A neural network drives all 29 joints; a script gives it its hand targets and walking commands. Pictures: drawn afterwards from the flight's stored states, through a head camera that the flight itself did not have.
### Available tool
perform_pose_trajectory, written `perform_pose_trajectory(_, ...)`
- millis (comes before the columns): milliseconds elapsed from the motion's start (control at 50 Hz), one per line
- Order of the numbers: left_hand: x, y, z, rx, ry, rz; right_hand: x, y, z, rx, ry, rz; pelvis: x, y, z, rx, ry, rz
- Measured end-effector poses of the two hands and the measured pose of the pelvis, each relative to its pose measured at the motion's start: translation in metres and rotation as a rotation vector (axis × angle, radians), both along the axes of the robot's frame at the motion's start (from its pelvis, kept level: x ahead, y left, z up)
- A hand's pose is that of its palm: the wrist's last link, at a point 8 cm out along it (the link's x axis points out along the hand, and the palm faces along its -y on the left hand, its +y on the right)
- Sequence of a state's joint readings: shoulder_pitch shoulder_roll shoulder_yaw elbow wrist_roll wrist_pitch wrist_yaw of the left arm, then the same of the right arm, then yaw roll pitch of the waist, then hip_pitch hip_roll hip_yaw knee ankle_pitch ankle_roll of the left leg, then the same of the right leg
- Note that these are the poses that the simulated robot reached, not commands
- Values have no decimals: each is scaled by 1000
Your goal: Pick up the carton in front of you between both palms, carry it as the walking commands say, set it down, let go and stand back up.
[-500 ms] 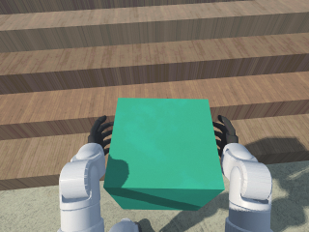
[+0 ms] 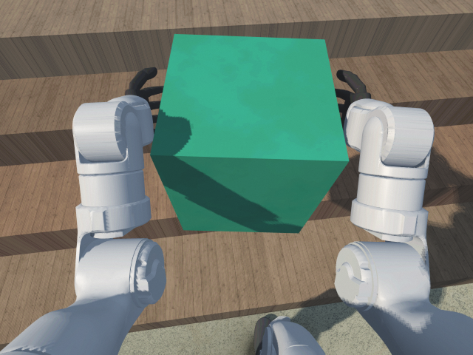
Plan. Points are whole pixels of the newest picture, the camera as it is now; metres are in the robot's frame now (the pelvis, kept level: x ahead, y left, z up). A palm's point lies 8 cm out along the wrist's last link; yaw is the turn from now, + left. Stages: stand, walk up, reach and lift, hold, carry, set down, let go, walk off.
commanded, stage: carry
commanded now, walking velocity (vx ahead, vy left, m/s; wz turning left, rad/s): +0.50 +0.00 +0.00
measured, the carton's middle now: (244, 147) +0.40 +0.00 +0.11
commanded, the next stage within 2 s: none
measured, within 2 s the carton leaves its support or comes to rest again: neither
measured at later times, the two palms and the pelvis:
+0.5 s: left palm out of the picture +0.71 +0.17 +0.19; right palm (310, 4) +0.69 -0.13 +0.19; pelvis +0.31 +0.04 +0.06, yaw +0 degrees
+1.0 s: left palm out of the picture +0.98 +0.20 +0.44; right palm out of the picture +1.03 -0.09 +0.46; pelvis +0.62 +0.00 +0.26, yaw -1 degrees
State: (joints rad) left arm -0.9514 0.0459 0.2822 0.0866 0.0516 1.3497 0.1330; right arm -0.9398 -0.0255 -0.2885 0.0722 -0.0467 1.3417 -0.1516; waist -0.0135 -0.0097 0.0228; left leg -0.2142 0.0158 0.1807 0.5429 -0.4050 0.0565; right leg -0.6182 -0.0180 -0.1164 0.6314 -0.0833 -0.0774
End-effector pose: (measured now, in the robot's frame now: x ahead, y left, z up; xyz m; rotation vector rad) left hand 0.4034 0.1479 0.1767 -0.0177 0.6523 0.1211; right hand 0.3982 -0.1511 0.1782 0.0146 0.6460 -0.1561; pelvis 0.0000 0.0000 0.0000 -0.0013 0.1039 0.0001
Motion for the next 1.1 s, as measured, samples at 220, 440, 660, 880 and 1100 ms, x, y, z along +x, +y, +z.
perform_pose_trajectory(220,101,9,-35,9,93,88,131,10,-36,71,95,37,122,-12,8,11,-4,-1)
perform_pose_trajectory(440,254,33,3,-6,5,77,268,32,-6,76,6,14,273,27,35,56,-5,-15)
perform_pose_trajectory(660,414,-22,116,-36,37,-135,358,-17,110,34,33,-197,403,59,161,1,-29,-34)
perform_pose_trajectory(880,552,4,232,-29,-59,-57,543,5,249,-33,-53,-43,563,22,198,-66,-35,-21)
perform_pose_trajectory(1100,621,73,312,19,109,141,684,79,324,29,112,140,665,5,315,-27,-68,16)
